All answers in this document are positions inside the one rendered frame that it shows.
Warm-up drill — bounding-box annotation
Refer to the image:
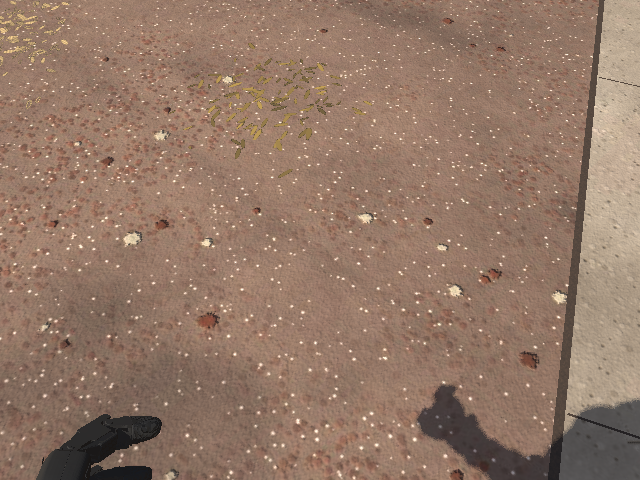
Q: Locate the left robot hand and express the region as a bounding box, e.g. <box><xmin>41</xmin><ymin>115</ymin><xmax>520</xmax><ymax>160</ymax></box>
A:
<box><xmin>36</xmin><ymin>414</ymin><xmax>162</xmax><ymax>480</ymax></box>

